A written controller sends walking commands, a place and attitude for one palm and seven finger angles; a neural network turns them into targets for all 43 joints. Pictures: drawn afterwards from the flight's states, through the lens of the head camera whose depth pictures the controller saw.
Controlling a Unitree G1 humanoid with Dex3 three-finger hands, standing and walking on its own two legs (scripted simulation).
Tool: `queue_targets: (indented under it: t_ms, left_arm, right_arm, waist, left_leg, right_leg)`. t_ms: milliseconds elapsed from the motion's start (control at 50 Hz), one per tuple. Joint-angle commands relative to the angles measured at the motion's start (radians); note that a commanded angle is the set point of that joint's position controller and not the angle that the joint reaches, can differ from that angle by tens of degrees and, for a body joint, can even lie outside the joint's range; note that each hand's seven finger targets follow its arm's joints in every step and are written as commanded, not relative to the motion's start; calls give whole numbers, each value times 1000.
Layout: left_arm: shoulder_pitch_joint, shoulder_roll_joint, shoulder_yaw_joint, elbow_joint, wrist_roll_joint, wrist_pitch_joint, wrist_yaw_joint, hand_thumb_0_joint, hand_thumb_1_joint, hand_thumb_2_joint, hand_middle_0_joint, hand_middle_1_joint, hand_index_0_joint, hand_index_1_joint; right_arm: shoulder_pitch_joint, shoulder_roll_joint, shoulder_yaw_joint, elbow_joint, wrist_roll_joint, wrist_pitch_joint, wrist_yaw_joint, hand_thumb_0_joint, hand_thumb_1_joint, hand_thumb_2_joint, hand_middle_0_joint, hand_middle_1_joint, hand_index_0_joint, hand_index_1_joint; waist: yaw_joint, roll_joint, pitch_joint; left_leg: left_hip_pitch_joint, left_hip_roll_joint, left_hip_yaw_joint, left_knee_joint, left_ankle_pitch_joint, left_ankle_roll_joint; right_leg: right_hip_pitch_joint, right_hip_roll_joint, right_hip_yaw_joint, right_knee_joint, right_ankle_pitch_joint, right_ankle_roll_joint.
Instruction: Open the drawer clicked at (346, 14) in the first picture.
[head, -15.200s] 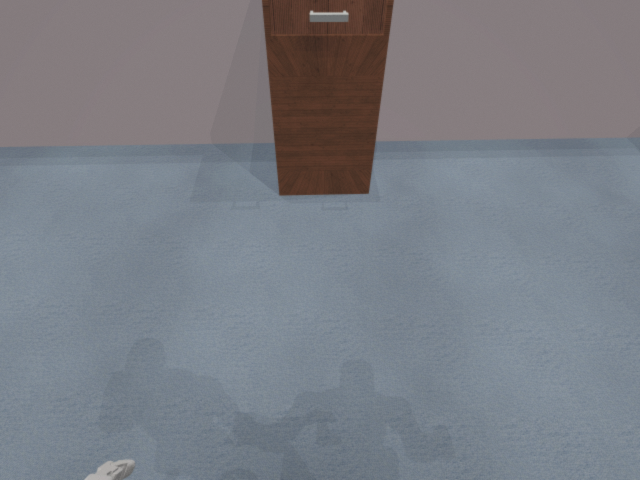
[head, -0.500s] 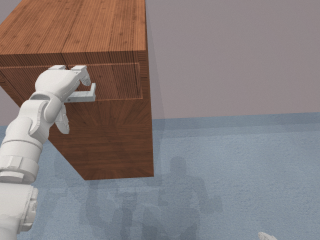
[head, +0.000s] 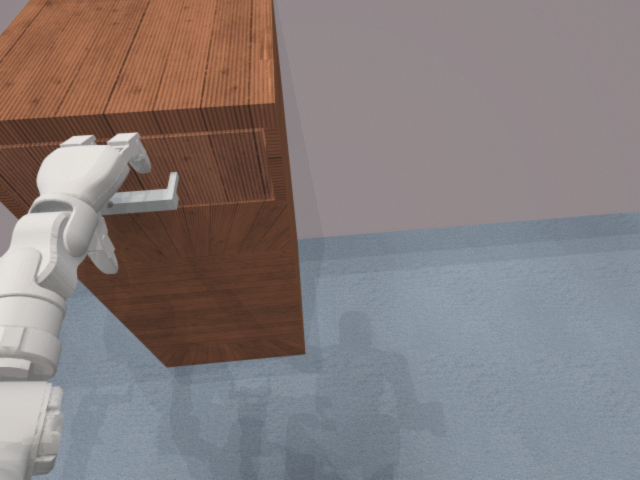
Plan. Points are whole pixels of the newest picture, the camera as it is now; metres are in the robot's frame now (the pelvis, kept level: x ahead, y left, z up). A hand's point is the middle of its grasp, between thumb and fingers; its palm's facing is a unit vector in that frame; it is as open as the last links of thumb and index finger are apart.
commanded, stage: lower the fingers behind the handle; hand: left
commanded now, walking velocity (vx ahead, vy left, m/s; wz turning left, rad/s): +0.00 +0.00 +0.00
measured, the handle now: (133, 191) +0.49 +0.30 +0.06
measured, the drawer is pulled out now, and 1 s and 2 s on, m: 0.00 0.00 0.00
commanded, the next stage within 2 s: close the thumb around the handle in 1.58 s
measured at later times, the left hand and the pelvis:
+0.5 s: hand (121, 204) +0.44 +0.29 +0.08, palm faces +0.01 -0.02 -1.00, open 13.8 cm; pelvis +0.00 +0.00 -0.01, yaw -1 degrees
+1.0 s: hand (129, 230) +0.43 +0.30 +0.04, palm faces -0.04 -0.04 -1.00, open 13.8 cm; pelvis +0.00 +0.00 -0.02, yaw -1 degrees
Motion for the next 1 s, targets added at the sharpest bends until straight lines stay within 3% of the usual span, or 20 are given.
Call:
queue_targets:
  t_ms: [0,40,80,140,180,220,260,300,340,400,440,500,580,640,680,700,840,900,940,980]
  left_arm:
    - [-497,369,136,-158,7,39,114,0,-500,300,-300,-1200,-300,-1200]
    - [-461,296,73,-99,5,76,108,0,-500,300,-300,-1200,-300,-1200]
    - [-426,262,34,-27,5,109,82,0,-500,300,-300,-1200,-300,-1200]
    - [-496,220,-40,-39,12,113,32,0,-500,300,-300,-1200,-300,-1200]
    - [-505,221,-35,-100,6,79,10,0,-500,300,-300,-1200,-300,-1200]
    - [-530,260,1,-111,0,39,6,0,-500,300,-300,-1200,-300,-1200]
    - [-532,274,32,-132,-1,1,23,0,-500,300,-300,-1200,-300,-1200]
    - [-520,346,113,-149,4,-26,63,0,-500,300,-300,-1200,-300,-1200]
    - [-491,390,171,-120,19,-21,113,0,-500,300,-300,-1200,-300,-1200]
    - [-421,369,176,-93,35,20,174,0,-500,300,-300,-1200,-300,-1200]
    - [-400,309,123,-59,39,66,189,0,-500,300,-300,-1200,-300,-1200]
    - [-381,306,101,-23,38,114,169,0,-500,300,-300,-1200,-300,-1200]
    - [-442,264,38,-39,26,96,110,0,-500,300,-300,-1200,-300,-1200]
    - [-436,261,35,-45,26,47,91,0,-500,300,-300,-1200,-300,-1200]
    - [-409,216,6,-8,20,37,79,0,-500,300,-300,-1200,-300,-1200]
    - [-391,231,22,23,20,31,78,0,-500,300,-300,-1200,-300,-1200]
    - [-379,338,145,-69,41,-24,152,0,-500,300,-300,-1200,-300,-1200]
    - [-396,371,184,-85,43,-23,204,0,-500,300,-300,-1200,-300,-1200]
    - [-418,344,159,-61,52,-3,235,0,-500,300,-300,-1200,-300,-1200]
    - [-431,345,155,-52,63,18,258,0,-500,300,-300,-1200,-300,-1200]
  right_arm:
    - [24,-138,-51,-82,-5,-39,-5,0,-900,-900,200,300,200,300]
    - [24,-143,-51,-79,-3,-42,3,0,-900,-900,200,300,200,300]
    - [32,-155,-50,-81,0,-36,4,0,-900,-900,200,300,200,300]
    - [28,-160,-46,-91,5,-32,0,0,-900,-900,200,300,200,300]
    - [35,-157,-51,-101,-2,-31,-7,0,-900,-900,200,300,200,300]
    - [40,-154,-50,-99,-3,-29,-14,0,-900,-900,200,300,200,300]
    - [39,-147,-51,-100,-6,-31,-17,0,-900,-900,200,300,200,300]
    - [46,-143,-52,-99,-11,-33,-15,0,-900,-900,200,300,200,300]
    - [48,-139,-52,-90,-17,-33,-9,0,-900,-900,200,300,200,300]
    - [48,-134,-53,-86,-25,-35,11,0,-900,-900,200,300,200,300]
    - [53,-139,-57,-84,-24,-35,20,0,-900,-900,200,300,200,300]
    - [66,-155,-62,-82,-17,-31,21,0,-900,-900,200,300,200,300]
    - [72,-162,-63,-79,-7,-25,2,0,-900,-900,200,300,200,300]
    - [80,-154,-66,-70,-10,-25,-10,0,-900,-900,200,300,200,300]
    - [89,-152,-63,-65,-10,-24,-7,0,-900,-900,200,300,200,300]
    - [90,-153,-60,-63,-7,-23,-6,0,-900,-900,200,300,200,300]
    - [88,-150,-70,-82,-24,-21,10,0,-900,-900,200,300,200,300]
    - [85,-150,-71,-77,-31,-20,14,0,-900,-900,200,300,200,300]
    - [81,-153,-71,-71,-30,-24,15,0,-900,-900,200,300,200,300]
    - [81,-157,-72,-62,-35,-26,18,0,-900,-900,200,300,200,300]
  waist:
    - [-4,92,-364]
    - [-10,69,-332]
    - [-25,-3,-323]
    - [-46,-11,-297]
    - [-47,-6,-348]
    - [-51,-9,-329]
    - [-41,18,-330]
    - [-12,59,-374]
    - [7,78,-381]
    - [23,94,-413]
    - [6,67,-408]
    - [-11,-10,-439]
    - [-57,-47,-395]
    - [-54,8,-368]
    - [-58,8,-318]
    - [-53,-4,-282]
    - [-2,79,-416]
    - [-8,70,-446]
    - [-26,58,-411]
    - [-31,72,-439]
  left_leg:
    - [136,-4,48,-44,443,6]
    - [128,1,54,-46,435,6]
    - [108,1,61,-48,407,11]
    - [115,4,56,-52,364,16]
    - [154,3,50,-37,412,21]
    - [142,-1,45,-28,394,23]
    - [133,-3,43,-20,404,21]
    - [122,-4,40,-8,453,14]
    - [94,-2,41,6,498,6]
    - [79,1,49,18,546,-2]
    - [74,7,58,20,541,-1]
    - [62,9,70,16,512,11]
    - [65,9,66,9,447,26]
    - [97,7,59,16,437,27]
    - [81,7,56,16,432,23]
    - [55,7,57,15,399,22]
    - [57,10,54,56,515,9]
    - [28,8,55,74,507,10]
    - [3,9,55,77,463,10]
    - [16,10,57,86,475,10]
  right_leg:
    - [166,14,-57,-22,299,-49]
    - [144,14,-64,-25,299,-47]
    - [160,13,-62,-37,297,-42]
    - [126,8,-59,-46,270,-39]
    - [143,10,-52,-43,298,-41]
    - [127,10,-49,-36,292,-40]
    - [114,11,-50,-22,291,-43]
    - [130,14,-49,3,313,-49]
    - [124,17,-55,28,340,-52]
    - [134,20,-61,48,370,-51]
    - [122,21,-65,44,377,-46]
    - [173,18,-53,30,408,-36]
    - [160,13,-46,1,388,-30]
    - [103,16,-46,2,339,-33]
    - [74,18,-52,-2,320,-39]
    - [58,18,-54,-1,299,-39]
    - [73,24,-50,66,356,-48]
    - [74,25,-49,86,366,-44]
    - [35,26,-56,89,333,-42]
    - [26,28,-58,94,330,-44]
